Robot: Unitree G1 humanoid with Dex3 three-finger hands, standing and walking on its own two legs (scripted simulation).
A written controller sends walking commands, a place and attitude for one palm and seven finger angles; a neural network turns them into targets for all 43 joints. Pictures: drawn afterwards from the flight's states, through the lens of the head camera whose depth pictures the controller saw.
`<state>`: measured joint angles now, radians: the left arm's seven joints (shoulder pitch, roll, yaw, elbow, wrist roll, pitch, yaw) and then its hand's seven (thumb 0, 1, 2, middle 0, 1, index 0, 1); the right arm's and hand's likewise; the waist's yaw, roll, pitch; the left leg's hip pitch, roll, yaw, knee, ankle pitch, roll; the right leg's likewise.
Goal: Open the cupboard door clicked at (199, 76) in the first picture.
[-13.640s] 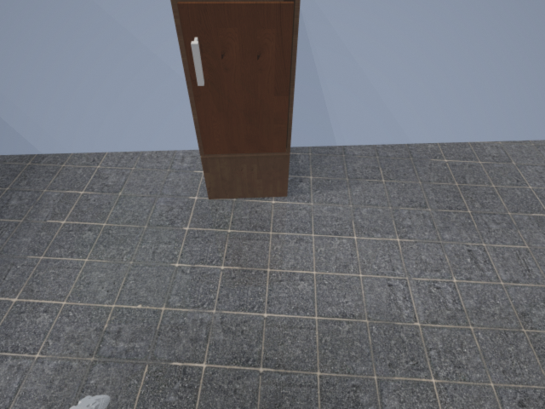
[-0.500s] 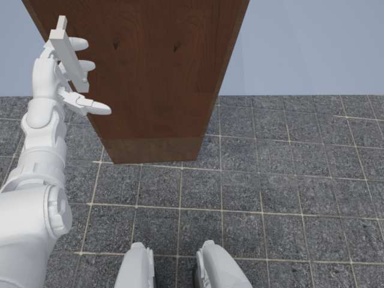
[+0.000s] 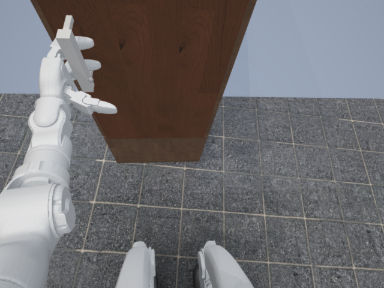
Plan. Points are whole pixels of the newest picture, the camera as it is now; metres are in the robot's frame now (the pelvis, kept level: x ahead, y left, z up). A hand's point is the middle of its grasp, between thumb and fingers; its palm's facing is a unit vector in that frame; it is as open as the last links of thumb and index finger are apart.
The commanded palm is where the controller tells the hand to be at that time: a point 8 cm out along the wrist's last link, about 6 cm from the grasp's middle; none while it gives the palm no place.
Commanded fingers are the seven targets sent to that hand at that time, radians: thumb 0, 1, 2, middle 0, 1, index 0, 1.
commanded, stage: close the thumb around the handle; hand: left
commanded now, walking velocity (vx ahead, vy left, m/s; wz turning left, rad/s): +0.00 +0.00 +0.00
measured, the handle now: (79, 56) +0.57 +0.19 +0.07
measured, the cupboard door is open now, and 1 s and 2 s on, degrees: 0 1 50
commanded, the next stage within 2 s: pull the door open along its arc in 0.80 s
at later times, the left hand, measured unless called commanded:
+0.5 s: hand (90, 79) +0.52 +0.16 +0.06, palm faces -0.02 -1.00 -0.03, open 9.7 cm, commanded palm +0.50 +0.20 +0.06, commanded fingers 0.00 0.68 0.80 -0.38 -1.33 -0.38 -1.33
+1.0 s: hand (90, 79) +0.52 +0.17 +0.06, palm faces -0.02 -1.00 -0.02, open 5.6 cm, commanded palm +0.49 +0.21 +0.06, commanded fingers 0.00 0.90 0.90 -0.40 -1.35 -0.40 -1.35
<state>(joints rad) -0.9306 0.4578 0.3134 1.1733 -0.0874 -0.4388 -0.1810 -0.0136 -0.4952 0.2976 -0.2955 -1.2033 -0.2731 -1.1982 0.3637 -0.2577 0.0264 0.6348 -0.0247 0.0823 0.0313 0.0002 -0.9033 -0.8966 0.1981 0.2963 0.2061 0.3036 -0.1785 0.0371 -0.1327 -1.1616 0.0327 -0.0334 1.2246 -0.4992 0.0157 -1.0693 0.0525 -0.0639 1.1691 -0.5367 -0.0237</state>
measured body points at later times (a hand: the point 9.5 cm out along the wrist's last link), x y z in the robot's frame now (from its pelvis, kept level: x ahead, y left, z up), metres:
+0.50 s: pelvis +0.00 +0.01 +0.00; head +0.14 +0.03 +0.43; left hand +0.51 +0.22 +0.07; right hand +0.00 -0.25 -0.11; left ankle +0.03 +0.11 -0.63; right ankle +0.01 -0.11 -0.63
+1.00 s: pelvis +0.00 +0.01 +0.00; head +0.14 +0.03 +0.43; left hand +0.51 +0.22 +0.07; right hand +0.01 -0.25 -0.11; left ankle +0.03 +0.11 -0.63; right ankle +0.01 -0.11 -0.63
